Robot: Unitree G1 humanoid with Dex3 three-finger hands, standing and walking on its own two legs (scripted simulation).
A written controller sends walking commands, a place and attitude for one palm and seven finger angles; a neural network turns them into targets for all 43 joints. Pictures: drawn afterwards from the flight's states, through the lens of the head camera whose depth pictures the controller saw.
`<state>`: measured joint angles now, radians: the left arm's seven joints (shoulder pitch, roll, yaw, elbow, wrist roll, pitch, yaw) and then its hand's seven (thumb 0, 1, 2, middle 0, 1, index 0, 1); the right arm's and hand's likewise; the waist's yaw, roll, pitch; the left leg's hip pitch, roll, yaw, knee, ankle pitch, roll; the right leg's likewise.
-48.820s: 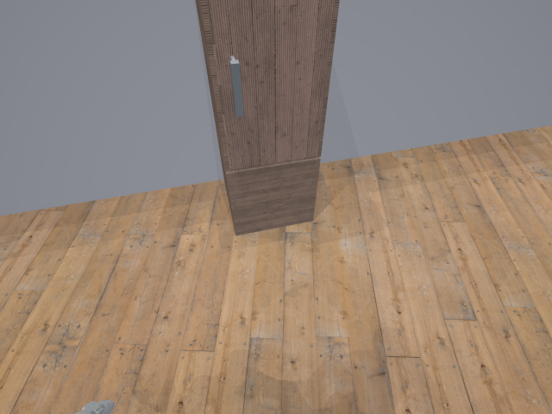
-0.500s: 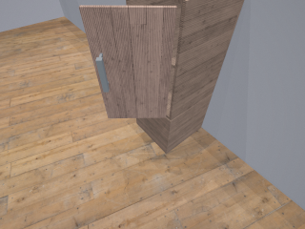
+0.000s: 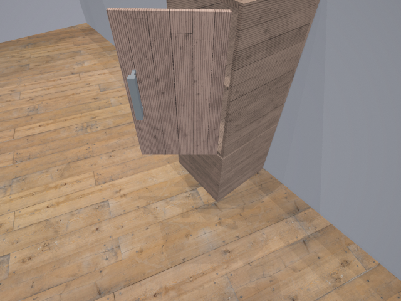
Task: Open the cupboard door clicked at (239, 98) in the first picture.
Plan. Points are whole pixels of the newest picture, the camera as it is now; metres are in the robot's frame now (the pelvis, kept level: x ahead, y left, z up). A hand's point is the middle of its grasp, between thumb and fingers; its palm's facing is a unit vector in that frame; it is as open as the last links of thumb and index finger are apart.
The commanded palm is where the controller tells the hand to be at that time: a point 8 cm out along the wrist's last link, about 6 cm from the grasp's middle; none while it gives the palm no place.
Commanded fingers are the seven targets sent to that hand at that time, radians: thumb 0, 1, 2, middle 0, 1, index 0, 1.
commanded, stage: shuffle to correct the standing spot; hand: left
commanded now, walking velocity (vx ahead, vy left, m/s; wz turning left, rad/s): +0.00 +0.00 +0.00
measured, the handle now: (137, 95) +0.73 +0.26 -0.01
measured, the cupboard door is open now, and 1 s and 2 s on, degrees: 52 52 52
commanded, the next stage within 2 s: come to a stop and stand still in 0.82 s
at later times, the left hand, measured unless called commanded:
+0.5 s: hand out of the picture +0.01 +0.23 -0.19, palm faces +0.07 -0.99 -0.11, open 7.4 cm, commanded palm none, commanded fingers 0.00 0.90 0.90 -0.20 -0.30 -0.20 -0.30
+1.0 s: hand (136, 218) +0.37 +0.21 -0.19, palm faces -0.01 -0.99 -0.12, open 7.3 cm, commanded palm none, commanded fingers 0.00 0.90 0.90 -0.20 -0.30 -0.20 -0.30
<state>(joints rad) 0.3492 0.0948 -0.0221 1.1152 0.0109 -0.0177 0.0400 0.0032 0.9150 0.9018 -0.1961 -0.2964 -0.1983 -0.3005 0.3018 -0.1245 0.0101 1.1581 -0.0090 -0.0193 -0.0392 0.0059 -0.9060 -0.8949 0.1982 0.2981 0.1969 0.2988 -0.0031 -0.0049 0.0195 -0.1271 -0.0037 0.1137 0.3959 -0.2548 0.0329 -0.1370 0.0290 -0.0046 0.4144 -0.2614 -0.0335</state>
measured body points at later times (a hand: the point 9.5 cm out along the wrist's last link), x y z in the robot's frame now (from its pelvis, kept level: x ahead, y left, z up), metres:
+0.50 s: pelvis +0.08 +0.07 -0.01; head +0.09 +0.10 +0.44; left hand +0.01 +0.28 -0.18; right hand +0.09 -0.16 -0.15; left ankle +0.08 +0.14 -0.74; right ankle +0.00 -0.06 -0.67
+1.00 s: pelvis +0.24 +0.06 -0.02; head +0.27 +0.07 +0.42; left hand +0.37 +0.26 -0.17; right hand +0.10 -0.13 -0.16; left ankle +0.09 +0.14 -0.72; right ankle +0.31 -0.03 -0.75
